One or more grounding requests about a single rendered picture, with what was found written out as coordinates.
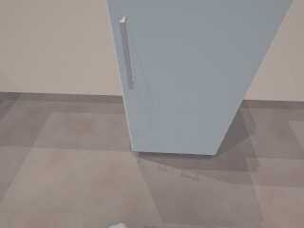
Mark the fridge door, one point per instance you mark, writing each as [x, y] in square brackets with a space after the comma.
[192, 63]

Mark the handle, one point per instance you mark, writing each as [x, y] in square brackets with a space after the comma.
[126, 53]

